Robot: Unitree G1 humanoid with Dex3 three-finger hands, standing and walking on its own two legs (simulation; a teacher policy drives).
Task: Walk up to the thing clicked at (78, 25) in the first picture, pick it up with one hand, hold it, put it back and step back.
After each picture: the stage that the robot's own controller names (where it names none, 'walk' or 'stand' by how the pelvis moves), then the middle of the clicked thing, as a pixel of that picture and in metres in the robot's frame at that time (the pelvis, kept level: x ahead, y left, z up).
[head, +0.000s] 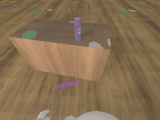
stand; (77, 30) +0.88 +0.17 +0.07
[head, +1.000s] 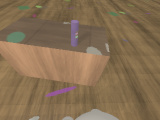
walk; (74, 34) +0.77 +0.16 +0.07
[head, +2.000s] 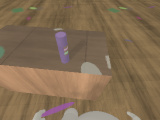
stand; (63, 49) +0.49 +0.23 +0.09
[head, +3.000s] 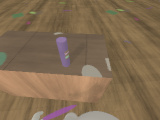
stand; (64, 53) +0.48 +0.22 +0.08
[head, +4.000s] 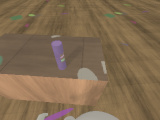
stand; (59, 56) +0.47 +0.24 +0.07
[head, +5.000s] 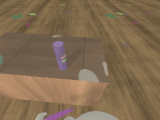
stand; (61, 57) +0.46 +0.24 +0.07
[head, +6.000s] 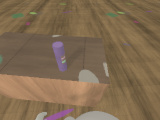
stand; (60, 58) +0.45 +0.23 +0.07
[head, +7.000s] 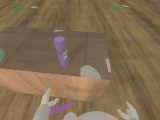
rise first; (62, 53) +0.47 +0.23 +0.07
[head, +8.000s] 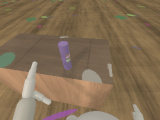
go down; (65, 56) +0.46 +0.24 +0.07
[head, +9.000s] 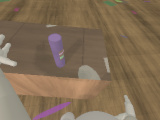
go down; (58, 53) +0.45 +0.21 +0.08
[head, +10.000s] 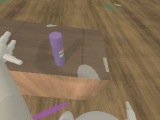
approach; (58, 51) +0.46 +0.22 +0.09
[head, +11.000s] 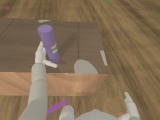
close in; (50, 47) +0.46 +0.23 +0.13
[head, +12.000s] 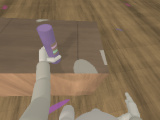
lift; (51, 47) +0.46 +0.23 +0.13
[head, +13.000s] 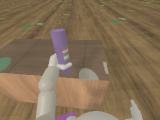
lift; (62, 53) +0.35 +0.17 +0.24
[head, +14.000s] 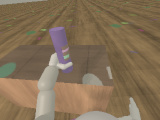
hold; (62, 52) +0.33 +0.16 +0.27
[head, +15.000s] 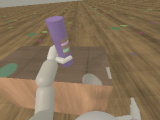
hold; (62, 45) +0.32 +0.15 +0.33
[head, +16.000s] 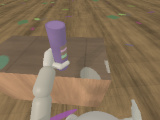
hold; (59, 50) +0.32 +0.17 +0.27
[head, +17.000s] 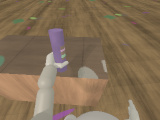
crouch; (59, 52) +0.38 +0.20 +0.21
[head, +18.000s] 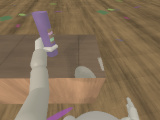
lower; (47, 36) +0.47 +0.24 +0.25
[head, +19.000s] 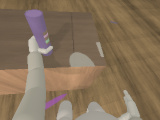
lower; (42, 37) +0.50 +0.24 +0.15
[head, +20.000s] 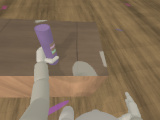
lower; (48, 47) +0.45 +0.23 +0.13
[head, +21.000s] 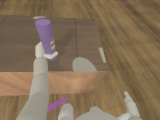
lower; (48, 43) +0.48 +0.23 +0.13
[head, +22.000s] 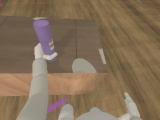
lower; (47, 44) +0.47 +0.24 +0.13
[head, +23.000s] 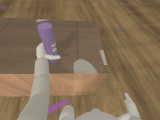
open; (50, 45) +0.47 +0.23 +0.13
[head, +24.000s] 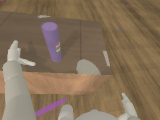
sink last; (53, 45) +0.45 +0.22 +0.12
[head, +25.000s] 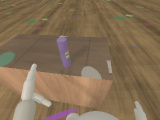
sink last; (64, 53) +0.49 +0.24 +0.10
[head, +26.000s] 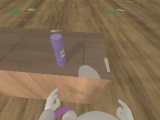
stand; (59, 52) +0.46 +0.23 +0.11
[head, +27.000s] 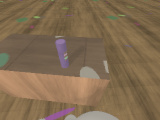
stand; (63, 55) +0.49 +0.23 +0.07
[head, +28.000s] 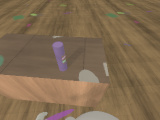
stand; (60, 58) +0.45 +0.24 +0.07
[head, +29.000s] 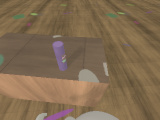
stand; (61, 57) +0.46 +0.23 +0.07
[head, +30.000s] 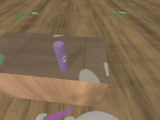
stand; (61, 57) +0.45 +0.23 +0.07
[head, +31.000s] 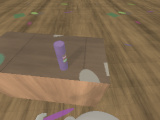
stand; (61, 57) +0.46 +0.23 +0.07
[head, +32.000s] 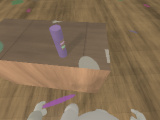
walk; (59, 43) +0.51 +0.24 +0.09
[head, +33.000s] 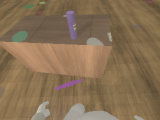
walk; (72, 26) +0.79 +0.22 +0.08
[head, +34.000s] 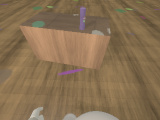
stand; (82, 19) +1.12 +0.17 +0.09
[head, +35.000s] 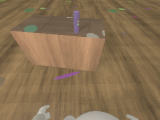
stand; (76, 22) +1.07 +0.20 +0.07
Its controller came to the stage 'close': yes
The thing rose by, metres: 0.24
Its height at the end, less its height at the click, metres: +0.00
